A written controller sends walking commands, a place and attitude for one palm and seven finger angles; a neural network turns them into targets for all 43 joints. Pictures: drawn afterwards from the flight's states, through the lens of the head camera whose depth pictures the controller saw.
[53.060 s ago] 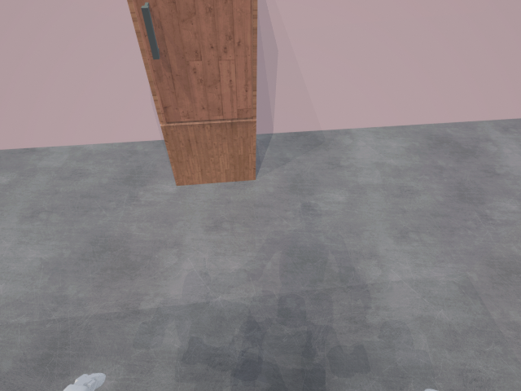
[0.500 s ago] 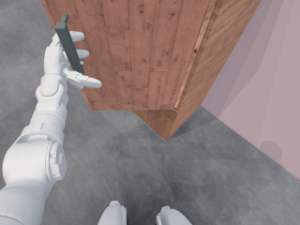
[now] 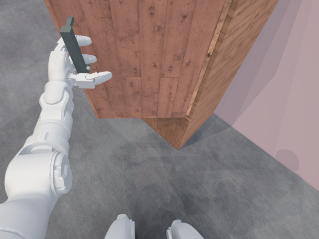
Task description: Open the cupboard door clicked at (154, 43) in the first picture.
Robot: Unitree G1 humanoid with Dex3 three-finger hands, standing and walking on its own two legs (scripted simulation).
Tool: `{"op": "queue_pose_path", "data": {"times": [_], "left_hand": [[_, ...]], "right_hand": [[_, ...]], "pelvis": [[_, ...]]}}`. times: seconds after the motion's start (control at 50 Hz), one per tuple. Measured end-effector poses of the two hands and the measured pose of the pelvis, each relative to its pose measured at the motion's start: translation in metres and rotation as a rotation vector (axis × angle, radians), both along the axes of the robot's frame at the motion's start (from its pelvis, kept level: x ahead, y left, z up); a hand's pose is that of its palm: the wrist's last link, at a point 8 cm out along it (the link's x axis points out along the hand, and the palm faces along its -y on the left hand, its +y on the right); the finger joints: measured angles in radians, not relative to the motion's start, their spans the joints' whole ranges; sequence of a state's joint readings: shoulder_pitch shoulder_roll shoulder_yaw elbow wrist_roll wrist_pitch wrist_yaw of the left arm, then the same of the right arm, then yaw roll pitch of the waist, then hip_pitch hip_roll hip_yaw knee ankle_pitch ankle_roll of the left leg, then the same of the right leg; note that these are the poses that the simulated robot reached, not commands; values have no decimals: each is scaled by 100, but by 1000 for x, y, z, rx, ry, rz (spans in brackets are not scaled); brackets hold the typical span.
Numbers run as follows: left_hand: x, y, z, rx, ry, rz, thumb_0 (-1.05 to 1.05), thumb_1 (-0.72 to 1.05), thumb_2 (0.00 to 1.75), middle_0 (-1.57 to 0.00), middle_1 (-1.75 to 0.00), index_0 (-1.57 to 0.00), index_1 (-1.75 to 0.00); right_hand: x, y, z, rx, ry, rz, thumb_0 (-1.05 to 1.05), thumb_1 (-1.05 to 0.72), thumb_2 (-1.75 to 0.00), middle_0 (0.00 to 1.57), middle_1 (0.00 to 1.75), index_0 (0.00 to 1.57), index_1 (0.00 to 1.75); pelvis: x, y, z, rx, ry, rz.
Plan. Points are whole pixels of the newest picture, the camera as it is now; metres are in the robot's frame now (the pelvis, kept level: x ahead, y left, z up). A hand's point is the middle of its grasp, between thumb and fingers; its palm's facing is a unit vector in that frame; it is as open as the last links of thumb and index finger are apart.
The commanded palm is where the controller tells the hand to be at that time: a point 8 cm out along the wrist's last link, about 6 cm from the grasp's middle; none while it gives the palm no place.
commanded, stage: close the thumb around the handle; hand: left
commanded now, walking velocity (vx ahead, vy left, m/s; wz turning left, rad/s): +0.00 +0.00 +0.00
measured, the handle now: (78, 52) +0.56 +0.16 +0.10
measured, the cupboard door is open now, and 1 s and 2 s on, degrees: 46 61 89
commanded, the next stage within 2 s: pull the door open along its arc in 0.38 s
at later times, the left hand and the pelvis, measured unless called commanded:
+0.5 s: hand (88, 69) +0.51 +0.14 +0.10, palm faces +0.00 -1.00 -0.02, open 5.6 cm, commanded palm +0.49 +0.18 +0.10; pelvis +0.00 +0.00 +0.00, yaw +0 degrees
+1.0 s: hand (91, 101) +0.41 +0.12 +0.10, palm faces +0.01 -1.00 +0.05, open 5.9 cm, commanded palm +0.36 +0.19 +0.10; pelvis +0.02 +0.00 +0.02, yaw -2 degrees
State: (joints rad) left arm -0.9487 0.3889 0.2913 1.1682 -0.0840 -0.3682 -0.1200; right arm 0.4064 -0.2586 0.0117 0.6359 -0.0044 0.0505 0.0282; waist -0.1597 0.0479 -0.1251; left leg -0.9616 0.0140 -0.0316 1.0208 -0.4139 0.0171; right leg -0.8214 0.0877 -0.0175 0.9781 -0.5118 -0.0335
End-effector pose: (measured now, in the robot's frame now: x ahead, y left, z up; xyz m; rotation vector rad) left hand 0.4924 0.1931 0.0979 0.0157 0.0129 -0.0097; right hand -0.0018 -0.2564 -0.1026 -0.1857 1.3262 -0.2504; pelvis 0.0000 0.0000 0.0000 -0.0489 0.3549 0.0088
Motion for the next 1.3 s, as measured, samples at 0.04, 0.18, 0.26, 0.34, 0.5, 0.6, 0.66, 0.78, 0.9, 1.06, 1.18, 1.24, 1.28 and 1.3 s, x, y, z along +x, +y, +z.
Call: {"op": "queue_pose_path", "data": {"times": [0.04, 0.18, 0.26, 0.34, 0.5, 0.6, 0.66, 0.78, 0.9, 1.06, 1.18, 1.24, 1.28, 1.3], "left_hand": [[0, 0, 0, 2, -1, -2, -1, 4, 53, -34, -126, -32, -126], [-1, 1, 0, 0, -4, 3, 0, 42, 69, -36, -130, -34, -130], [-2, 1, 0, 2, -4, 5, 0, 63, 78, -37, -132, -35, -133], [-3, 1, 0, 6, -6, 8, 1, 76, 84, -38, -133, -35, -134], [-3, 0, 0, 7, -7, 12, 1, 77, 83, -37, -134, -34, -135], [-4, 1, 0, 8, -4, 2, 1, 77, 82, -38, -135, -35, -135], [-7, 1, 0, 7, -4, -4, 1, 78, 81, -38, -135, -35, -135], [-26, 0, 0, -1, -14, -15, 1, 77, 79, -38, -135, -35, -135], [-63, -6, -1, -9, -32, -41, 1, 74, 75, -38, -135, -35, -135], [-119, -28, -4, -93, -42, 111, 1, 70, 73, -38, -134, -36, -132], [-152, -50, -2, -49, -52, 247, 1, 70, 74, -38, -133, -34, -131], [-165, -60, -1, -42, -45, 298, 1, 70, 74, -38, -132, -34, -132], [-173, -67, 0, -42, -36, 330, 1, 70, 74, -37, -131, -34, -132], [-177, -70, 0, -43, -31, 345, 1, 70, 75, -37, -131, -34, -132]], "right_hand": [[-1, 1, 0, 0, 1, -2, 1, -91, -90, 20, 30, 20, 30], [-3, 3, 0, 3, 8, -5, 1, -91, -90, 20, 30, 20, 30], [-4, 3, 0, 3, 11, -4, 1, -91, -90, 20, 30, 20, 30], [-3, 3, 0, 3, 11, -4, 1, -91, -90, 20, 30, 20, 30], [0, 2, -1, 3, 10, 4, 1, -91, -90, 20, 30, 20, 30], [2, 0, 0, -2, -4, -7, 1, -91, -90, 20, 30, 20, 30], [3, 0, 1, 1, -15, -14, 1, -91, -90, 20, 30, 20, 30], [15, 0, 5, 21, -53, -22, 1, -91, -90, 20, 30, 20, 30], [46, 0, 14, 42, -152, -7, 1, -91, -90, 20, 30, 20, 30], [109, 4, 27, 59, -335, 87, 1, -91, -90, 20, 30, 20, 30], [147, 13, 30, 94, -430, 173, 1, -91, -90, 20, 30, 20, 30], [157, 17, 31, 110, -448, 197, 1, -91, -90, 20, 30, 20, 30], [161, 18, 31, 117, -452, 209, 1, -91, -90, 20, 30, 20, 30], [162, 18, 31, 120, -452, 213, 1, -91, -90, 20, 30, 20, 30]], "pelvis": [[0, 1, 0, 0, -1, -1], [0, 2, 0, -1, -3, -1], [0, 3, 1, -2, -4, 0], [0, 3, 0, -2, -4, 1], [0, 3, 0, -2, -3, 4], [1, 2, 1, 1, -7, -4], [2, 1, 3, 5, -13, -11], [8, 0, 9, 14, -35, -25], [14, -3, 17, 26, -74, -35], [14, -6, 22, 35, -119, -32], [9, -12, 19, 47, -142, -16], [8, -17, 19, 51, -156, -6], [7, -20, 19, 54, -166, 0], [7, -21, 19, 55, -170, 3]]}}
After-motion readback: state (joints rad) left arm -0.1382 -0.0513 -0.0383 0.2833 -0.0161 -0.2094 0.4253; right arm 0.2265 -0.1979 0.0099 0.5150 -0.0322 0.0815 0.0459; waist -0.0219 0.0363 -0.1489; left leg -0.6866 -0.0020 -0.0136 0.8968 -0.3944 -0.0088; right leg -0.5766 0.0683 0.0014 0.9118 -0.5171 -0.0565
